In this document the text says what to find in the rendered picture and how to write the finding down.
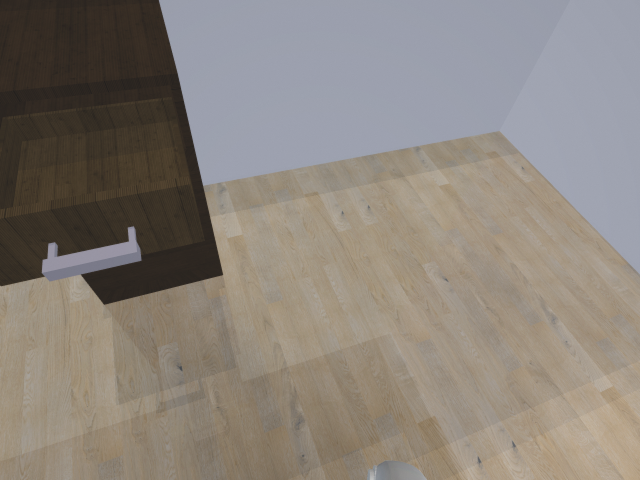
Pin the cabinet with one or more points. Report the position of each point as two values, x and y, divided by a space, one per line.
66 54

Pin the right robot thigh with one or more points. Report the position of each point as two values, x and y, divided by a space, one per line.
394 470

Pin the drawer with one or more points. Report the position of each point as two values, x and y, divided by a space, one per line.
80 177

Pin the handle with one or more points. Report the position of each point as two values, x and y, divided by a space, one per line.
55 268

